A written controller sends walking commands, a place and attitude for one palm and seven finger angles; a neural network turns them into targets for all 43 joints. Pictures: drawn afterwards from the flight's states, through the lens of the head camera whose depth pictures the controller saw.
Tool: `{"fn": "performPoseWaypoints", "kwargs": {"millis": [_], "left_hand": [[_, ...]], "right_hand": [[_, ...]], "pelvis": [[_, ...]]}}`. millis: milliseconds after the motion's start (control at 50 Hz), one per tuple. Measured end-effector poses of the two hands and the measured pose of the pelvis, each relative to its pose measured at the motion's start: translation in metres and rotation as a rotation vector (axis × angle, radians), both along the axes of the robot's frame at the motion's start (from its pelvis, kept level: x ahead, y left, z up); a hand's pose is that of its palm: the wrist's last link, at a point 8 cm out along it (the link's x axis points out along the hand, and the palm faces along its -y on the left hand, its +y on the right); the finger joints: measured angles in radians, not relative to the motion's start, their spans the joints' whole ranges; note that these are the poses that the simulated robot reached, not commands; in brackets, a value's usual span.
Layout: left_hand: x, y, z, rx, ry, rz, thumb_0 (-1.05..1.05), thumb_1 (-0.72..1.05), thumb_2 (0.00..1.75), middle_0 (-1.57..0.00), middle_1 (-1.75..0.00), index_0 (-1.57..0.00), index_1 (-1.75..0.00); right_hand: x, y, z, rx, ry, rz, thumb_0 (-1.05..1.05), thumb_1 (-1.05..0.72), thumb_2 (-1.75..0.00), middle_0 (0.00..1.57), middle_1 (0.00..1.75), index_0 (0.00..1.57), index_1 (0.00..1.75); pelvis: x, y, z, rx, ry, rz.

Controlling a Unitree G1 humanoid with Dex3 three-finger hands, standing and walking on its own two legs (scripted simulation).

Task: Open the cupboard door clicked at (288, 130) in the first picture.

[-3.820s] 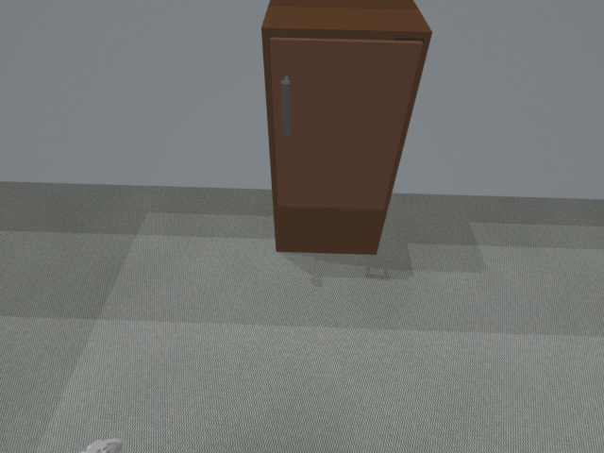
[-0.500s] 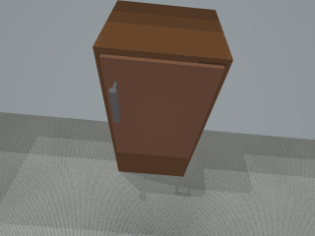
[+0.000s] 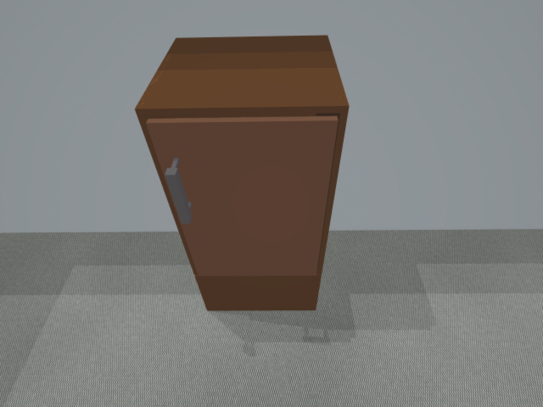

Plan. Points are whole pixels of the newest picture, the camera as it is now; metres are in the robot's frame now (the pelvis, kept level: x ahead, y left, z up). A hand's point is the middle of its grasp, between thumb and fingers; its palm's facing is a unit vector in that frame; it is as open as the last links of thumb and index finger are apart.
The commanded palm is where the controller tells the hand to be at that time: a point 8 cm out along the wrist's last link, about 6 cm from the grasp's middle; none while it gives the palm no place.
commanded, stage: come to a stop and stand still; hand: left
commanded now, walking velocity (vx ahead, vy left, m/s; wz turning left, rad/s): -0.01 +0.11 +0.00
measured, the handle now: (181, 191) +0.58 +0.26 -0.06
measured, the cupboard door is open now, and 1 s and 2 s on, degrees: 0 0 0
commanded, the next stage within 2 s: look again from close up in 0.52 s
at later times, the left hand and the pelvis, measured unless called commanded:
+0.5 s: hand out of the picture +0.00 +0.22 -0.19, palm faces +0.05 -0.98 -0.18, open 7.4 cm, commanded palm none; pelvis +0.00 +0.05 -0.01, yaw +0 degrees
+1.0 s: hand out of the picture -0.03 +0.21 -0.18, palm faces +0.02 -0.97 -0.25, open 7.4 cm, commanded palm none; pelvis -0.02 +0.02 -0.01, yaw +0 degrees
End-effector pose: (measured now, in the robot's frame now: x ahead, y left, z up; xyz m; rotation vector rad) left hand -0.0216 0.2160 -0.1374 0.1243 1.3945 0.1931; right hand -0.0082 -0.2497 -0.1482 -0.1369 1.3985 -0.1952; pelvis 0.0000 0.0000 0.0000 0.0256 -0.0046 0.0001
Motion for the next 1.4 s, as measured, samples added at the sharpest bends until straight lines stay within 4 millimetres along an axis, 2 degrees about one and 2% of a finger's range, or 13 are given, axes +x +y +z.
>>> {"fn": "performPoseWaypoints", "kwargs": {"millis": [60,100,200,300,440,600,740,880,1020,1180,1300,1400], "left_hand": [[0.0,0.001,-0.003,-0.015,0.0,0.019,0.01,0.9,0.9,-0.2,-0.3,-0.21,-0.3],[-0.001,0.005,-0.006,-0.022,0.006,0.033,0.01,0.9,0.9,-0.2,-0.3,-0.21,-0.3],[-0.006,0.026,-0.023,-0.037,0.049,0.057,0.01,0.9,0.9,-0.21,-0.3,-0.21,-0.3],[0.0,0.042,-0.026,-0.03,0.064,0.038,0.01,0.91,0.9,-0.2,-0.3,-0.2,-0.3],[0.016,0.052,-0.02,-0.018,0.021,0.002,0.0,0.91,0.9,-0.2,-0.3,-0.2,-0.3],[0.02,0.051,-0.019,-0.023,-0.006,-0.016,0.0,0.91,0.9,-0.2,-0.3,-0.2,-0.3],[0.007,0.051,-0.018,0.005,-0.009,-0.049,0.0,0.91,0.9,-0.2,-0.3,-0.2,-0.3],[-0.008,0.051,-0.009,0.046,0.013,-0.041,0.01,0.91,0.9,-0.2,-0.3,-0.2,-0.3],[-0.01,0.035,-0.005,0.048,0.015,-0.044,0.01,0.91,0.9,-0.2,-0.3,-0.2,-0.3],[-0.004,0.008,-0.01,0.01,0.008,-0.044,0.01,0.91,0.9,-0.2,-0.3,-0.2,-0.3],[0.0,-0.001,-0.014,-0.005,0.01,-0.031,0.01,0.92,0.9,-0.2,-0.3,-0.2,-0.3],[0.002,-0.002,-0.02,-0.021,0.01,0.0,0.01,0.91,0.9,-0.2,-0.3,-0.21,-0.3]], "right_hand": [[-0.012,0.002,0.002,-0.017,0.065,0.021,0.01,-0.92,-0.9,0.2,0.3,0.19,0.29],[-0.012,0.008,0.003,-0.027,0.09,0.037,0.01,-0.91,-0.9,0.2,0.3,0.19,0.29],[0.004,0.034,0.0,-0.044,0.053,0.064,0.01,-0.91,-0.9,0.2,0.3,0.19,0.29],[0.028,0.064,0.0,-0.02,-0.029,0.063,0.01,-0.91,-0.9,0.2,0.3,0.19,0.29],[0.038,0.068,0.001,-0.025,-0.073,0.052,0.02,-0.95,-0.9,0.2,0.3,0.2,0.29],[0.02,0.07,0.003,-0.015,-0.053,0.045,0.01,-0.93,-0.9,0.2,0.3,0.2,0.29],[0.0,0.069,-0.007,0.019,-0.043,0.07,0.01,-0.92,-0.9,0.2,0.3,0.2,0.29],[-0.01,0.068,-0.019,0.066,-0.039,0.066,0.01,-0.92,-0.9,0.2,0.3,0.2,0.29],[-0.012,0.056,-0.022,0.081,-0.037,0.058,0.01,-0.92,-0.9,0.2,0.3,0.2,0.29],[-0.012,0.038,-0.017,0.064,-0.015,0.059,0.01,-0.91,-0.9,0.2,0.3,0.19,0.29],[-0.008,0.027,-0.014,0.046,-0.001,0.063,0.01,-0.91,-0.9,0.2,0.3,0.19,0.29],[0.001,0.023,-0.015,0.033,0.02,0.076,0.01,-0.91,-0.9,0.2,0.3,0.19,0.29]], "pelvis": [[0.0,0.006,-0.001,-0.011,0.011,0.021],[-0.001,0.011,-0.003,-0.015,0.016,0.029],[0.001,0.03,-0.012,-0.027,0.011,0.037],[0.006,0.039,-0.01,-0.019,-0.007,0.014],[0.004,0.047,-0.007,-0.024,-0.018,0.008],[-0.001,0.047,-0.005,-0.023,-0.025,0.009],[-0.016,0.045,-0.011,-0.029,-0.01,0.019],[-0.019,0.035,-0.013,-0.018,-0.019,0.014],[-0.021,0.021,-0.012,-0.008,-0.019,0.008],[-0.018,0.005,-0.011,-0.008,-0.006,0.01],[-0.012,-0.004,-0.011,-0.012,-0.003,0.014],[0.001,-0.002,-0.015,-0.027,0.001,0.026]]}}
